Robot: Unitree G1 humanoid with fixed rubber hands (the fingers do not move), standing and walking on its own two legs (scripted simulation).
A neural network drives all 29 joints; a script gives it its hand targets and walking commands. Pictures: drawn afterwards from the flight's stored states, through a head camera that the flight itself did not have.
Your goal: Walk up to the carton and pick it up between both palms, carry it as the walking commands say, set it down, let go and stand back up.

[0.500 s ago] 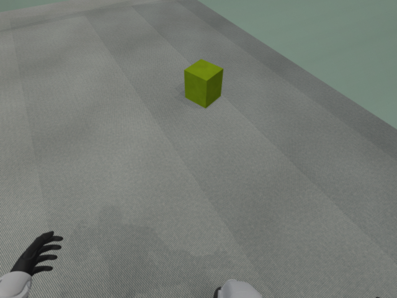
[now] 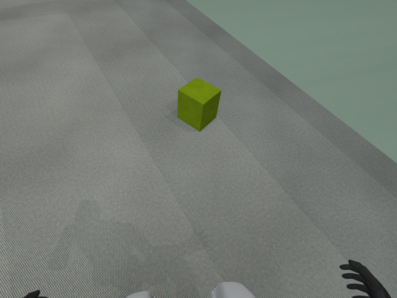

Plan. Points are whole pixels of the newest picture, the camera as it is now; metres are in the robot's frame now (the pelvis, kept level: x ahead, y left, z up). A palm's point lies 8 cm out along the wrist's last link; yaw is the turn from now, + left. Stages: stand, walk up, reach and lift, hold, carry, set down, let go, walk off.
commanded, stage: walk up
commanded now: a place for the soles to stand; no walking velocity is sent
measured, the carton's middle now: (198, 104) +1.36 -0.08 -0.63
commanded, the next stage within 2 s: none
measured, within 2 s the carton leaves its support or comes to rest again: neither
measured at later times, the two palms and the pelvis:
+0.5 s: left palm (79, 188) +0.35 +0.27 -0.04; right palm (352, 218) +0.30 -0.41 -0.08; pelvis +0.23 -0.07 +0.01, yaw +1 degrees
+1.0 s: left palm (114, 128) +0.57 +0.24 -0.07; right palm (345, 150) +0.50 -0.46 -0.05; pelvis +0.45 -0.09 +0.00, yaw +0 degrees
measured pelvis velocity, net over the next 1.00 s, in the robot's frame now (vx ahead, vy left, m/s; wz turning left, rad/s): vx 0.45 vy -0.09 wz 0.00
